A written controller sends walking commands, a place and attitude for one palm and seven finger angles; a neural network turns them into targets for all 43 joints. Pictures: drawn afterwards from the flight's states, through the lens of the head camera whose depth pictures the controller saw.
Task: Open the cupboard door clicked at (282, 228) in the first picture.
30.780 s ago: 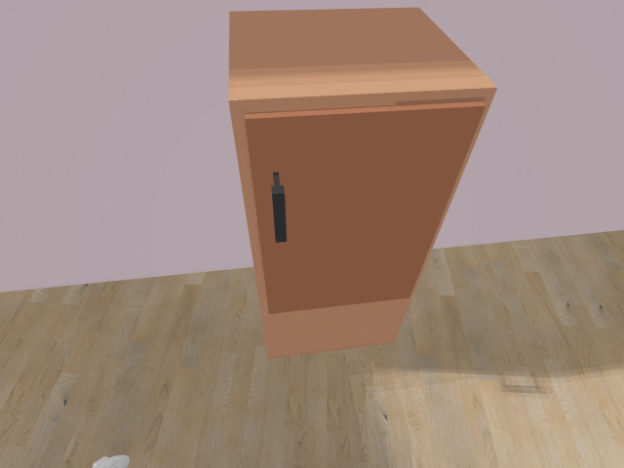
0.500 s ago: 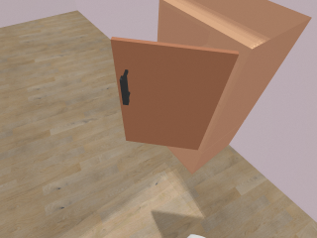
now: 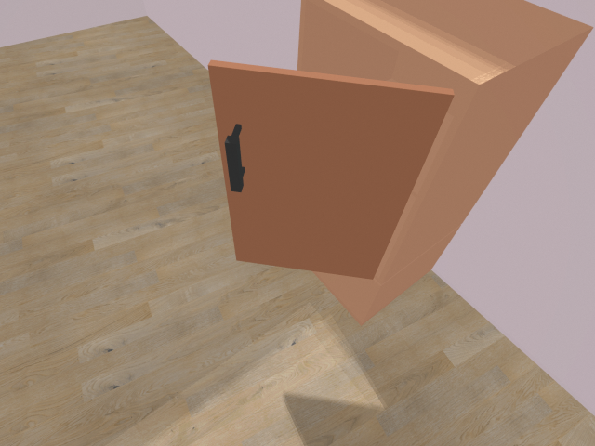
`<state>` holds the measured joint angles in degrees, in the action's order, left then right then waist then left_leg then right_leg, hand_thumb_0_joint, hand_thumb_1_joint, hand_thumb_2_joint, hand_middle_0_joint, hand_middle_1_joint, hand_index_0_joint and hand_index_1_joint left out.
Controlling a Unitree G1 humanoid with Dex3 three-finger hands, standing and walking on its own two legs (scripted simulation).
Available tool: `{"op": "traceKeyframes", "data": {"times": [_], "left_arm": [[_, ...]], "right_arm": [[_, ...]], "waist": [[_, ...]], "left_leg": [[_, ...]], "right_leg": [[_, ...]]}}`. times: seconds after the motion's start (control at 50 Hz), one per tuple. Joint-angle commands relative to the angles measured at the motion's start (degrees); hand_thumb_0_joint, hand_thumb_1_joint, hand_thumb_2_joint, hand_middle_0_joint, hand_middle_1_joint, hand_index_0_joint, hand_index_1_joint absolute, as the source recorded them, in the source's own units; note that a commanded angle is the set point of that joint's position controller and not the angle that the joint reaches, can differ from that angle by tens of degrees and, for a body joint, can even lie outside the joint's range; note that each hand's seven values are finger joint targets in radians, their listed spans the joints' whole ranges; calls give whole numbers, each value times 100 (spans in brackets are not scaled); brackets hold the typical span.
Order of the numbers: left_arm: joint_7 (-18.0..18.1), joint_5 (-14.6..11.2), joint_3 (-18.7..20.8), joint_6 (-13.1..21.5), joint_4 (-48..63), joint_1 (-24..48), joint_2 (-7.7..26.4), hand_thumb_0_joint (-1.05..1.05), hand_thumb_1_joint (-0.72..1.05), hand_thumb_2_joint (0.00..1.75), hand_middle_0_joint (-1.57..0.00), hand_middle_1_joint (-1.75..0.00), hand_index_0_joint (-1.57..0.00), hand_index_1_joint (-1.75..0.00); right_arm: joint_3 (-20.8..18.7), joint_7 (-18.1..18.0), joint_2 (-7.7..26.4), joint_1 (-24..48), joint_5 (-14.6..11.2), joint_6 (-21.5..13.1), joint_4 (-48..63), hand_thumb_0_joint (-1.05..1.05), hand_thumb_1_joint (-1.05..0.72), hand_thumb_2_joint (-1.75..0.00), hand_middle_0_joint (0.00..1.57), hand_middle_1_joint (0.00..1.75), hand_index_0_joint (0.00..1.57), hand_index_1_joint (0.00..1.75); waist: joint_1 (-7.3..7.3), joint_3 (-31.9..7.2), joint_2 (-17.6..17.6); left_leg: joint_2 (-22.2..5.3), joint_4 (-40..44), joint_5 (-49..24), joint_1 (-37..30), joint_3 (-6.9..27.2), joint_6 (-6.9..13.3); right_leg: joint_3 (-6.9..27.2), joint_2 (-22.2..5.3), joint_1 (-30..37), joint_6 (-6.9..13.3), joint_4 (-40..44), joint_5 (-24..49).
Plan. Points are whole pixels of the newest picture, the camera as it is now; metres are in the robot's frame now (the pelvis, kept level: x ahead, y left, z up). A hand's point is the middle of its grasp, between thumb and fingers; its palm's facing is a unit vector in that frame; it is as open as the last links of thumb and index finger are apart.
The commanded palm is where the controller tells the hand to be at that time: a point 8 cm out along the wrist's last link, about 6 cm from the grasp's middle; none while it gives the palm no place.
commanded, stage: come to a stop and stand still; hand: left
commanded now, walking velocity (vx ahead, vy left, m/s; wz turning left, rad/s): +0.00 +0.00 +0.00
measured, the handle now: (237, 158) +0.60 +0.15 +0.00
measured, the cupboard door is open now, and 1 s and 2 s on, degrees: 45 45 45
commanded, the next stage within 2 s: look again from close up in 0.34 s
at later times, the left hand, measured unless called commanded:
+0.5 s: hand out of the picture +0.01 +0.21 -0.15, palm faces -0.03 -0.97 -0.26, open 7.4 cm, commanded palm none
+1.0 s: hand out of the picture +0.07 +0.15 -0.15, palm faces -0.02 -0.97 -0.25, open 7.3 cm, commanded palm none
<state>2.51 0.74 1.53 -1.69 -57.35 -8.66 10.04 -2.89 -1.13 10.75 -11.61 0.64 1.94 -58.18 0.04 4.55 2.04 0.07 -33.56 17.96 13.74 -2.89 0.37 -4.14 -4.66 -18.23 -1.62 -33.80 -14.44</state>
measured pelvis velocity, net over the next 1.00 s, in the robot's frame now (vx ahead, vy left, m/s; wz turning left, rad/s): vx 0.03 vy -0.03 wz -0.03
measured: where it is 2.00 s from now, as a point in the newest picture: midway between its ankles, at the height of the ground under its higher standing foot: outside the picture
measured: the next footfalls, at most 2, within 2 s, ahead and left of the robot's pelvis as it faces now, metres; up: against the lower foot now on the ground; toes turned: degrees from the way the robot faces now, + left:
none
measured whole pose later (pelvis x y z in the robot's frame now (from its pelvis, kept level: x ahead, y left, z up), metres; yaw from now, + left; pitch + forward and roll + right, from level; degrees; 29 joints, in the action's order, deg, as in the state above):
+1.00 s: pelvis +0.03 -0.03 +0.01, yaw -2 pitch +0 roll +1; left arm 1.8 0.7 0.0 0.6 -62.6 -12.7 8.9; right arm 0.1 -1.8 9.6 -15.9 1.0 -1.2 -63.6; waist 0.6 2.0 -2.3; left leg -1.7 -24.6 17.0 7.0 -3.8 -1.3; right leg -1.8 -1.3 -14.1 0.6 -28.7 -14.2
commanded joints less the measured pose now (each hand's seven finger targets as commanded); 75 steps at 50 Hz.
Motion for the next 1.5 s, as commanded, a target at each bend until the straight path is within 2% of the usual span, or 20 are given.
{"op": "traceKeyframes", "data": {"times": [0.0,0.06,0.1,0.22,0.52,1.02,1.04,1.06,1.08,1.1,1.12,1.14,1.16,1.18,1.24,1.28,1.3,1.36,1.42,1.48], "left_arm": [[38,55,93,55,419,-408,790,0,90,90,-20,-30,-20,-30],[-79,109,24,9,389,-512,597,0,90,90,-20,-30,-20,-30],[-121,101,-10,79,311,-674,557,0,90,90,-20,-30,-20,-30],[-127,76,-42,133,227,-805,577,0,90,90,-20,-30,-20,-30],[-96,11,-77,259,-189,-935,592,0,90,90,-20,-30,-20,-30],[-65,-16,-34,332,-356,-729,588,0,90,90,-20,-30,-20,-30],[176,-13,26,383,-628,-1412,727,0,90,90,-20,-30,-20,-30],[30,-1097,959,1746,7816,3324,2165,0,88,89,-20,-32,-20,-32],[130,-652,891,1444,6025,172,1657,0,85,88,-20,-33,-20,-33],[338,-869,723,1227,5613,-15,1287,0,83,87,-21,-34,-21,-34],[243,-998,94,801,4483,-1444,-3,0,81,86,-21,-36,-21,-36],[107,-1168,360,1057,5361,-239,341,0,78,85,-21,-37,-21,-37],[-64,-1154,817,1388,5255,-268,732,0,76,84,-21,-39,-21,-39],[-275,-1142,833,1704,4704,-617,576,0,74,83,-21,-40,-21,-40],[-1188,-1420,1088,2687,3674,-2255,273,0,67,80,-22,-45,-22,-45],[-1910,-1598,1216,3459,3843,-2477,324,0,62,78,-22,-48,-22,-48],[-2306,-1626,1347,3733,3738,-2535,460,0,60,77,-22,-50,-22,-50],[-3148,-1744,1453,4208,4399,-1752,941,0,53,74,-23,-54,-23,-54],[-3279,-2139,1680,3966,5368,-646,1230,0,46,71,-23,-58,-23,-58],[-2982,-2242,1577,3935,6498,66,1153,0,39,68,-24,-63,-24,-63]], "right_arm": [[12,33,602,-36,78,-156,921,0,-90,-90,20,30,20,30],[-8,-8,782,-126,54,-211,1084,0,-90,-90,20,30,20,30],[30,-24,713,-260,58,-272,1072,0,-90,-90,20,30,20,30],[46,-13,768,-478,55,-315,916,0,-90,-90,20,30,20,30],[203,-56,602,-711,16,-448,169,0,-90,-90,20,30,20,30],[220,-83,293,-887,19,-372,-441,0,-90,-90,20,30,20,30],[125,-22,577,-224,-42,-368,-56,0,-90,-90,20,30,20,30],[20,-292,1449,-117,-327,-1290,1942,0,-90,-90,20,30,20,30],[97,-520,983,248,-192,-1760,1678,0,-90,-90,20,30,20,30],[103,-544,1033,279,-277,-1904,1367,0,-90,-90,20,30,20,30],[121,-503,687,154,-353,-1922,1301,0,-90,-90,20,30,20,30],[85,-454,968,257,-347,-2031,1733,0,-90,-90,20,30,20,30],[-80,-453,1063,95,-268,-2104,1820,0,-90,-90,20,30,20,30],[-117,-432,1047,104,-198,-2166,1958,0,-90,-90,20,30,20,30],[-215,-215,976,272,-155,-2234,2538,0,-90,-90,20,30,20,30],[-290,-59,1021,382,-146,-2263,2872,0,-90,-90,20,30,20,30],[-329,57,1078,312,-163,-2251,3004,0,-90,-90,20,30,20,30],[-313,113,1136,456,-200,-2264,3430,0,-90,-90,20,30,20,30],[-289,-8,1205,478,-231,-2163,3840,0,-90,-90,20,30,20,30],[-201,-123,1142,232,-235,-2147,3824,0,-90,-90,20,30,20,30]], "waist": [[-86,-463,-1898],[-85,376,-1021],[-104,168,-568],[-1,103,-97],[-7,-354,-129],[18,-273,-96],[-290,-220,720],[426,-2940,-365],[-168,-2701,-1377],[-80,-2162,-1683],[60,-1210,-744],[232,-437,-349],[273,-568,288],[227,-254,825],[-278,-495,1583],[-409,-1097,1250],[-485,-1336,446],[-306,-1977,123],[-162,-2144,15],[37,-2350,-621]], "left_leg": [[-837,1151,-134,683,782,235],[-1040,1825,429,1186,1174,367],[-899,1654,-117,753,991,379],[-727,1883,687,494,954,301],[-586,1434,-1302,-272,437,230],[-548,1282,-1008,-362,213,34],[-689,66,-633,224,-19,-130],[58,905,-1570,-851,154,163],[34,918,-2253,-1039,-94,222],[-5,783,-1795,-710,-20,66],[-96,807,-1591,-238,95,88],[-55,656,-1172,191,275,93],[-40,427,-874,381,200,115],[8,195,-537,844,211,130],[168,-606,-137,2036,151,8],[246,-1152,-166,2535,84,-66],[276,-1406,-353,2542,71,-106],[294,-2116,-175,3061,-12,-43],[257,-2516,366,3443,36,58],[110,-2594,367,3115,200,111]], "right_leg": [[174,13,302,388,-3,-610],[77,224,76,298,-235,-446],[199,183,128,310,61,-63],[553,102,107,312,457,36],[675,-155,524,269,665,1025],[837,-194,741,425,1073,1378],[1061,-542,1017,210,942,3519],[857,-44,1506,331,557,2653],[598,300,1562,494,368,1915],[409,271,1109,447,537,1201],[230,317,622,325,652,1009],[176,270,98,217,660,685],[102,269,-233,151,662,130],[67,281,-679,104,580,-386],[329,240,-925,141,-152,-812],[515,183,-819,184,-738,-218],[605,129,-803,302,-1096,218],[887,83,-1264,302,-1581,144],[1104,139,-1771,261,-1585,-1267],[816,327,-2089,299,-1869,-1333]]}}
